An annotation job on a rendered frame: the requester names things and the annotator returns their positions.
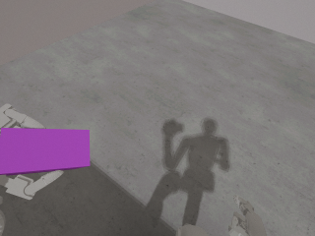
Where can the left robot hand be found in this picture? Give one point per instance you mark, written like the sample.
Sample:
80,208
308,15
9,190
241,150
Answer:
23,186

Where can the sponge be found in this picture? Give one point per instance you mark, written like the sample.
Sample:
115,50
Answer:
33,150

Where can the robot right thigh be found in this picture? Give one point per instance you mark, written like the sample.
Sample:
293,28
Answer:
190,230

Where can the right robot hand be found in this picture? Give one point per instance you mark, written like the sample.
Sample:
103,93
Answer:
250,225

